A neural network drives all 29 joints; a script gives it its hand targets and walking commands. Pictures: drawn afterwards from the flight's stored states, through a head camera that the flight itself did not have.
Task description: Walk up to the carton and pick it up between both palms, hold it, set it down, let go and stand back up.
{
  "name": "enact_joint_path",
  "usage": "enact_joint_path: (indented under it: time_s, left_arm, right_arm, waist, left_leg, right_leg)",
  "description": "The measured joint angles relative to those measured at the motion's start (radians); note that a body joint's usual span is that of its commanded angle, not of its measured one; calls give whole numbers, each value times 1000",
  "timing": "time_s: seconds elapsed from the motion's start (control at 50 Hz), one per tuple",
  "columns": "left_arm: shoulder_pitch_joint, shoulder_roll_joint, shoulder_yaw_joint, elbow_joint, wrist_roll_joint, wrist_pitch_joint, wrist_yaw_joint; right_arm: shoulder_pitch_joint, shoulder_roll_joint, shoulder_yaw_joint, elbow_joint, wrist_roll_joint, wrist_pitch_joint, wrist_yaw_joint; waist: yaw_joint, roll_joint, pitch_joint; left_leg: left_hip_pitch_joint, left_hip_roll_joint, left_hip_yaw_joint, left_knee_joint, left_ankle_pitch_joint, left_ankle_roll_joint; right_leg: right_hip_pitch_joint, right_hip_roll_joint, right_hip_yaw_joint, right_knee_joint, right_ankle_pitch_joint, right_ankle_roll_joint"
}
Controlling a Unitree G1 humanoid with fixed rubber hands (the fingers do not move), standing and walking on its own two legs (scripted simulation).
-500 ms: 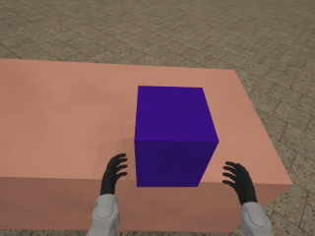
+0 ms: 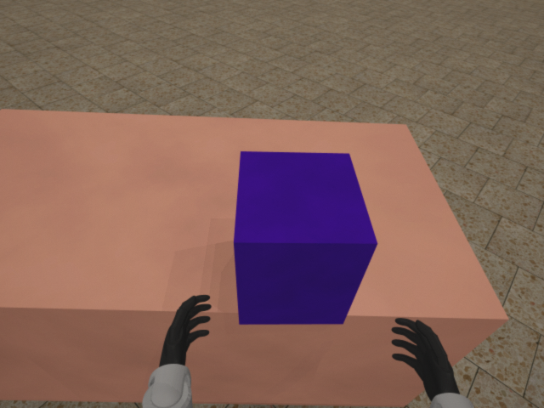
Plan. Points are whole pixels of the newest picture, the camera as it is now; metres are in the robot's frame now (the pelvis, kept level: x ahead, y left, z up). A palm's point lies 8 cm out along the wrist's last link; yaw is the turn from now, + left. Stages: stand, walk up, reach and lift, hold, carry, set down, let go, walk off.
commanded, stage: set down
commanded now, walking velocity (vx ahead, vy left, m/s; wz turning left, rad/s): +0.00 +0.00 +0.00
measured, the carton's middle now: (293, 240) +0.43 -0.02 -0.01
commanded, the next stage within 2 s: let go in 0.92 s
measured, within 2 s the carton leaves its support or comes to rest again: neither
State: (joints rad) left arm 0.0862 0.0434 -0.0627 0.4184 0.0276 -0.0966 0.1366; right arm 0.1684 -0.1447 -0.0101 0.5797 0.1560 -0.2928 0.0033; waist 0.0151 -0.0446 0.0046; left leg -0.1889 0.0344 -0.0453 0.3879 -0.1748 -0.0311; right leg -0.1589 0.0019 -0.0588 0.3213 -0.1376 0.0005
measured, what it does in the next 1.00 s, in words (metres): stands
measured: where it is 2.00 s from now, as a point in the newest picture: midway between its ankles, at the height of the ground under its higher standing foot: outside the picture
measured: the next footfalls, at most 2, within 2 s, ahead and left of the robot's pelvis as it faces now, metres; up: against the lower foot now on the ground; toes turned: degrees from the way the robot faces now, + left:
none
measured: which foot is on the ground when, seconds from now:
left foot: down 0.00-1.00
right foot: down 0.00-1.00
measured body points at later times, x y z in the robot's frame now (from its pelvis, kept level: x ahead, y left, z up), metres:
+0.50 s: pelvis +0.03 +0.00 +0.00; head +0.03 +0.03 +0.45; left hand +0.24 +0.19 -0.06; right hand +0.20 -0.22 -0.05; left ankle +0.02 +0.14 -0.75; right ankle +0.02 -0.12 -0.75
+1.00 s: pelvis +0.03 +0.00 +0.00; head +0.05 +0.02 +0.45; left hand +0.22 +0.20 -0.08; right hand +0.20 -0.21 -0.07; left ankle +0.02 +0.14 -0.75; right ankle +0.02 -0.12 -0.75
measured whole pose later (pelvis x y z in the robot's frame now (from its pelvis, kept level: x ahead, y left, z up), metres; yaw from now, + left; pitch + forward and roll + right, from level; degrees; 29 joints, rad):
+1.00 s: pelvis +0.03 +0.00 +0.00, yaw +0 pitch -1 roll -1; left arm 0.17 0.11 0.02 0.42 0.03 0.08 0.04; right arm 0.23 -0.14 -0.01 0.58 0.05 -0.22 -0.01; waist 0.02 -0.03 0.05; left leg -0.16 0.03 -0.04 0.39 -0.21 -0.03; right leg -0.13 0.00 -0.05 0.32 -0.17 0.00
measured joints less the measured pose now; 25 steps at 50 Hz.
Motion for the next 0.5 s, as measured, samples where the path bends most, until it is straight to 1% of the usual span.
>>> enact_joint_path:
  time_s: [0.22, 0.5]
  left_arm:
    - [14, 7, 7, 0, 0, 40, -2]
    - [85, 34, 40, -2, 0, 47, -48]
  right_arm:
    - [20, 0, 0, 0, -22, 19, 0]
    - [84, 0, 0, 0, -27, -4, -3]
  waist:
    - [6, -2, 8]
    - [6, 7, 17]
  left_leg:
    - [6, 0, 5, 0, -17, 0]
    - [26, 0, 5, 0, -38, 0]
  right_leg:
    - [4, 0, 5, 0, -15, 0]
    - [25, 0, 5, 0, -37, 0]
